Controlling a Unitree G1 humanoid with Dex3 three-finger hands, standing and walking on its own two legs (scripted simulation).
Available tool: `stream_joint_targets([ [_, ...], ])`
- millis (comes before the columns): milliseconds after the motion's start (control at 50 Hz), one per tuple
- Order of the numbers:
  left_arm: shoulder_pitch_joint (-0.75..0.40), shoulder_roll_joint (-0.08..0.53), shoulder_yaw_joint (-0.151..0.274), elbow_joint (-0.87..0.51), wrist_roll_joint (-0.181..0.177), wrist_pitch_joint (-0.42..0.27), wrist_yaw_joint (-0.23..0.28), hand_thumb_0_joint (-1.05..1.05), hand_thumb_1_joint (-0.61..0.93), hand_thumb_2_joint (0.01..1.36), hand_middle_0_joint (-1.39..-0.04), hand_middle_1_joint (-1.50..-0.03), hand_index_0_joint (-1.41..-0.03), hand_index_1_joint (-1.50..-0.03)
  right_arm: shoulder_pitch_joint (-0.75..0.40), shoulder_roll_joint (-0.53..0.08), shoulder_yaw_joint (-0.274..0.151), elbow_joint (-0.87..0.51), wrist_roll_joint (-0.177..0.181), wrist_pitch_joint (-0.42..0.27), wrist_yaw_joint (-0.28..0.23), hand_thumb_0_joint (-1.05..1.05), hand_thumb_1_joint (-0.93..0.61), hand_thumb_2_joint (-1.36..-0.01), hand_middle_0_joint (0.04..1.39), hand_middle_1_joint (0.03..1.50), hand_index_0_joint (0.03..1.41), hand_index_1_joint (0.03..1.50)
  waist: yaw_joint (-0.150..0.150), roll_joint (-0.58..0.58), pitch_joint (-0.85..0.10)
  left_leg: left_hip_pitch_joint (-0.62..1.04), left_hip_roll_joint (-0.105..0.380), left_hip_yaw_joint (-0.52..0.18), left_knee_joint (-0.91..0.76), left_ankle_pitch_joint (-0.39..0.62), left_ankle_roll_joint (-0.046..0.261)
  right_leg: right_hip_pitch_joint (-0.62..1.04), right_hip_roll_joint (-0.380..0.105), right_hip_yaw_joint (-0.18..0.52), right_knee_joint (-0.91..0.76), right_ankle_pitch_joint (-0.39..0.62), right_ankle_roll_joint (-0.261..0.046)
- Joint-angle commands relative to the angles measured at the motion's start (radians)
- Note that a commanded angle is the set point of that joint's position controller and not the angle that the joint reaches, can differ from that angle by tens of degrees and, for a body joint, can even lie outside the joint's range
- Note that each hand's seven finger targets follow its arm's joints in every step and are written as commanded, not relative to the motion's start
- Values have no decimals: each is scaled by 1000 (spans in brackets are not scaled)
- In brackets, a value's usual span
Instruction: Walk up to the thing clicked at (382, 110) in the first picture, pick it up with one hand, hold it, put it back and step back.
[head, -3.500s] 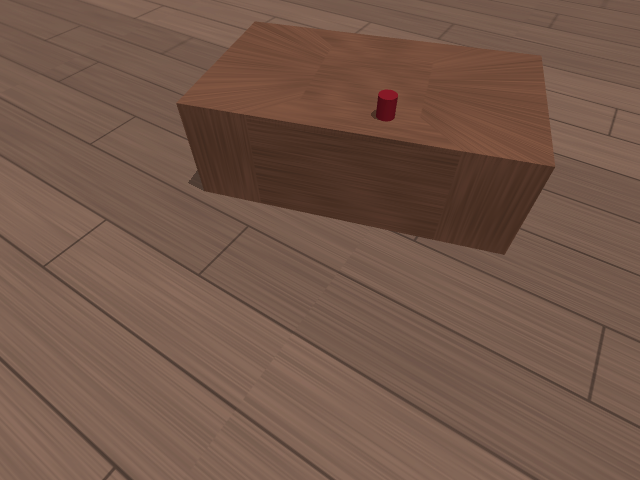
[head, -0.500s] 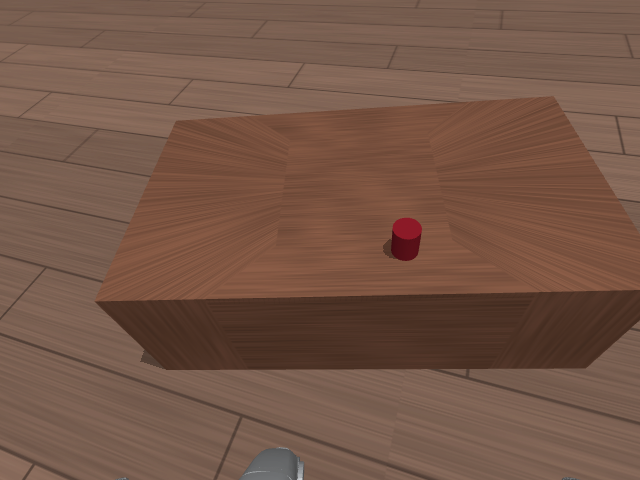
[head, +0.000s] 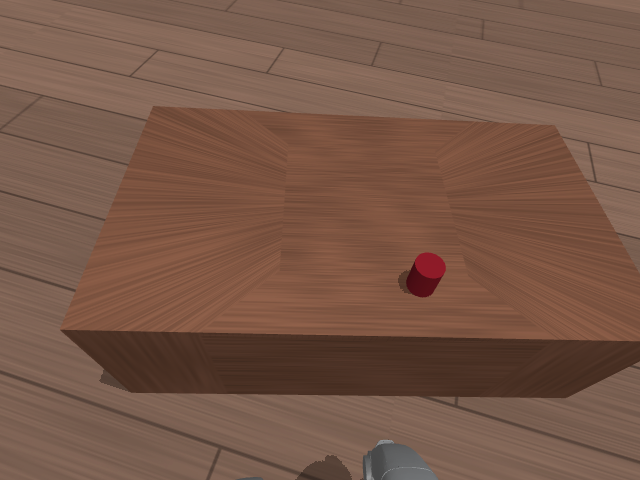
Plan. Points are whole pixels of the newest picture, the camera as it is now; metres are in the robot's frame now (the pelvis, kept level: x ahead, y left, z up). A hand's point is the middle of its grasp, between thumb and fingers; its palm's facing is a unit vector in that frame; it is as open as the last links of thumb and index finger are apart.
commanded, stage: walk up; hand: right
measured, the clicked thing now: (425, 275) +0.55 -0.24 -0.28
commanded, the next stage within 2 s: stand in 1.28 s
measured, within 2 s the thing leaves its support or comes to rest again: neither
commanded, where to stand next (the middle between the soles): +0.10 -0.03 m, yaw +0 degrees
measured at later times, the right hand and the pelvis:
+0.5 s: hand out of the picture +0.10 -0.27 -0.15, palm faces -0.03 +0.93 -0.36, open 7.4 cm; pelvis +0.02 -0.02 +0.00, yaw -1 degrees
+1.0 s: hand out of the picture +0.10 -0.27 -0.14, palm faces -0.03 +0.94 -0.34, open 7.4 cm; pelvis +0.03 -0.02 +0.01, yaw -1 degrees
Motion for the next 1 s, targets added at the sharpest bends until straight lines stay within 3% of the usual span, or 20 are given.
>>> stream_joint_targets([
  [0,17,126,44,-39,0,-5,25,0,900,900,-200,-300,-200,-300,0,-249,-68,-65,8,-23,-35,0,-900,-900,200,300,200,300,7,208,-121,34,227,-143,-56,731,148,104,10,-45,-107,53,-15],
  [40,2,124,43,-30,1,0,26,0,900,900,-200,-300,-200,-300,-12,-251,-65,-63,16,-14,-41,0,-900,-900,200,300,200,300,4,200,-144,34,229,-156,-12,716,148,147,24,-53,-163,58,-26],
  [60,11,117,42,-21,2,1,26,0,900,900,-200,-300,-200,-300,-38,-258,-65,-65,20,-8,-43,0,-900,-900,200,300,200,300,21,191,-157,13,232,-162,11,641,141,198,24,-56,-237,102,-37],
  [80,15,126,44,-13,6,-1,26,0,900,900,-200,-300,-200,-300,-62,-254,-61,-66,25,-2,-44,0,-900,-900,200,300,200,300,34,155,-175,8,204,-150,59,556,113,249,31,-53,-338,169,-50],
  [100,15,157,50,-6,12,-5,27,0,900,900,-200,-300,-200,-300,-64,-231,-52,-67,29,1,-44,0,-900,-900,200,300,200,300,43,100,-186,-35,176,-143,96,422,71,309,-8,6,-381,302,-67],
  [120,12,214,64,-10,19,-11,29,0,900,900,-200,-300,-200,-300,-52,-189,-39,-68,34,0,-46,0,-900,-900,200,300,200,300,37,-36,-214,-84,121,-110,175,246,27,346,-130,176,-400,426,-108],
  [140,-57,231,62,-33,17,-15,26,0,900,900,-200,-300,-200,-300,-26,-162,-27,-56,36,0,-48,0,-900,-900,200,300,200,300,5,-103,-210,-94,33,-67,205,-9,-11,317,-235,308,-442,495,-183],
  [160,-126,235,51,-34,6,-9,23,0,900,900,-200,-300,-200,-300,-42,-183,-34,-22,30,8,-55,0,-900,-900,200,300,200,300,2,-120,-191,-25,2,-60,174,-179,-10,223,-277,313,-432,488,-253],
  [180,-147,212,44,-36,6,-4,21,0,900,900,-200,-300,-200,-300,-25,-189,-34,9,27,5,-57,0,-900,-900,200,300,200,300,-10,-124,-188,38,11,-78,100,-157,-8,176,-259,295,-417,500,-225],
  [220,-171,172,28,-28,4,1,19,0,900,900,-200,-300,-200,-300,-43,-216,-39,41,25,-6,-48,0,-900,-900,200,300,200,300,-18,-90,-183,108,52,-113,-9,26,6,130,-157,161,-397,391,-121],
  [240,-176,161,29,-18,2,3,18,0,900,900,-200,-300,-200,-300,-74,-229,-40,48,22,-8,-45,0,-900,-900,200,300,200,300,-8,-74,-179,79,85,-142,-34,69,18,150,-106,120,-390,314,-81],
  [260,-168,158,28,-6,5,5,16,0,900,900,-200,-300,-200,-300,-101,-231,-36,53,18,-9,-42,0,-900,-900,200,300,200,300,8,-72,-178,57,109,-166,-63,56,29,176,-81,108,-398,243,-66],
  [280,-164,157,27,11,6,6,14,0,900,900,-200,-300,-200,-300,-130,-231,-29,59,15,-10,-39,0,-900,-900,200,300,200,300,19,-67,-174,29,118,-169,-74,20,36,204,-77,109,-421,179,-63],
  [360,-229,147,23,38,4,8,8,0,900,900,-200,-300,-200,-300,-161,-210,-14,113,5,-14,-36,0,-900,-900,200,300,200,300,12,-1,-123,8,95,-155,-168,-34,11,219,-92,131,-484,90,-62],
  [520,-248,133,15,115,0,8,0,0,900,900,-200,-300,-200,-300,-234,-204,0,174,-1,-26,-35,0,-900,-900,200,300,200,300,31,66,-147,35,112,-155,-266,55,-1,329,-75,89,-531,221,-37],
  [580,-256,129,13,134,0,10,-2,0,900,900,-200,-300,-200,-300,-240,-204,-1,189,-1,-24,-35,0,-900,-900,200,300,200,300,27,66,-145,57,110,-147,-274,55,-3,329,-77,86,-557,221,-31],
  [680,-265,131,15,161,3,10,-1,0,900,900,-200,-300,-200,-300,-241,-199,-2,214,-2,-16,-35,0,-900,-900,200,300,200,300,20,46,-127,76,101,-141,-281,18,-6,303,-79,98,-608,135,-26],
  [840,-247,129,18,183,4,5,4,0,900,900,-200,-300,-200,-300,-247,-198,-3,226,2,-10,-37,0,-900,-900,200,300,200,300,14,25,-169,144,108,-125,-260,114,-8,319,-86,92,-625,243,-20],
  [900,-256,128,17,190,3,9,5,0,900,900,-200,-300,-200,-300,-249,-200,-5,236,0,-6,-38,0,-900,-900,200,300,200,300,11,33,-128,119,107,-131,-284,67,-12,301,-85,92,-636,200,-18],
  [980,-245,125,20,195,5,9,5,0,900,900,-200,-300,-200,-300,-242,-195,-6,239,0,-8,-38,0,-900,-900,200,300,200,300,14,35,-143,124,111,-135,-288,89,-10,322,-80,85,-631,204,-16],
])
